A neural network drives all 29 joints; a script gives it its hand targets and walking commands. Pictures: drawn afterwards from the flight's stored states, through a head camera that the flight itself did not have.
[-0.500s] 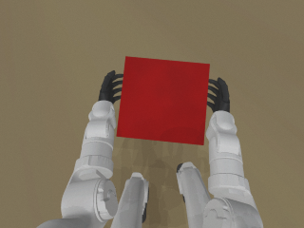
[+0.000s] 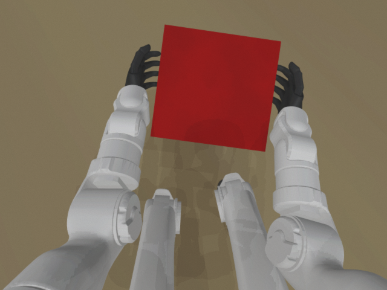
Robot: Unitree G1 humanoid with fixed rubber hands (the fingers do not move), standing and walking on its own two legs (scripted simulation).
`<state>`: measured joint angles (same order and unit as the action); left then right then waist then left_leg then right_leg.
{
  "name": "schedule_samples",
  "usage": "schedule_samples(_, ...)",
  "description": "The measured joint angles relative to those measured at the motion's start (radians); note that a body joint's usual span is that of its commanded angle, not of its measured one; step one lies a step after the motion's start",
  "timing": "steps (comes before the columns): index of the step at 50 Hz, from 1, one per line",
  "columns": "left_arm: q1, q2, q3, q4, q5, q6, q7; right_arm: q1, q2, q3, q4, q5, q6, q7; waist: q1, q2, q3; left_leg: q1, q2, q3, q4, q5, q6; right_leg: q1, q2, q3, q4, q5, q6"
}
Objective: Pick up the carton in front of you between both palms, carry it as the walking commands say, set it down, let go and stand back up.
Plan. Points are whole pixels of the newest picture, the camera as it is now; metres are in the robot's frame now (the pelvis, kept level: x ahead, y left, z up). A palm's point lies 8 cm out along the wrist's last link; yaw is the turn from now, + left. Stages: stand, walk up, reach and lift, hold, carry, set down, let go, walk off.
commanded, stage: set down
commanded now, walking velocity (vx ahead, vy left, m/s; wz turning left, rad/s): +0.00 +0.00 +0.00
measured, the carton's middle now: (209, 99) +0.48 -0.08 -0.20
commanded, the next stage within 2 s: none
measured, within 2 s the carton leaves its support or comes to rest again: rests again in 1.10 s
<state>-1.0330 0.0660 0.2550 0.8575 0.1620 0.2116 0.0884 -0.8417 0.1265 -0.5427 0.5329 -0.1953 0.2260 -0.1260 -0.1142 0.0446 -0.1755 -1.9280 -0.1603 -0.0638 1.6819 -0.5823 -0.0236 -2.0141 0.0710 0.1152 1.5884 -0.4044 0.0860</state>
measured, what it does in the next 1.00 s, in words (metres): lowers itself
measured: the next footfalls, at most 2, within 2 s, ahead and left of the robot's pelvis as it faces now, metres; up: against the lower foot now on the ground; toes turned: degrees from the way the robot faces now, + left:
none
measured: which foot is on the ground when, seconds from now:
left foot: down 0.00-1.00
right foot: down 0.00-1.00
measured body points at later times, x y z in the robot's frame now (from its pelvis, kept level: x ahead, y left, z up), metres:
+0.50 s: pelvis -0.03 +0.00 -0.10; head +0.33 -0.02 +0.17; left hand +0.55 +0.04 -0.26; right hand +0.44 -0.24 -0.26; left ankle +0.06 +0.11 -0.49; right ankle +0.12 -0.14 -0.49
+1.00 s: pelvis -0.02 +0.01 -0.12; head +0.35 +0.01 +0.14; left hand +0.55 +0.04 -0.31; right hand +0.45 -0.24 -0.29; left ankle +0.06 +0.11 -0.49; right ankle +0.12 -0.14 -0.49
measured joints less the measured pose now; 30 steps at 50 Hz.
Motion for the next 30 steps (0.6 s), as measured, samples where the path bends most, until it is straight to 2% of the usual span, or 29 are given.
schedule_samples(18,-0.317,0.112,-0.068,0.194,-0.017,0.005,0.005,-0.228,-0.043,-0.075,0.068,-0.002,0.015,-0.028,-0.032,0.001,0.172,-0.243,-0.026,0.002,0.240,-0.007,-0.026,-0.237,0.019,-0.007,0.223,0.006,0.017)
schedule_samples(25,-0.429,0.162,-0.141,0.254,-0.054,0.002,0.014,-0.307,-0.073,-0.081,0.098,0.030,0.008,-0.029,-0.051,-0.002,0.272,-0.313,-0.036,0.001,0.327,-0.011,-0.032,-0.300,0.019,-0.016,0.300,0.005,0.025)
schedule_samples(30,-0.466,0.179,-0.205,0.283,-0.079,0.010,0.033,-0.337,-0.110,-0.073,0.147,0.078,0.005,-0.015,-0.080,-0.028,0.330,-0.317,-0.052,-0.007,0.377,-0.026,-0.034,-0.297,-0.005,-0.034,0.352,-0.022,0.019)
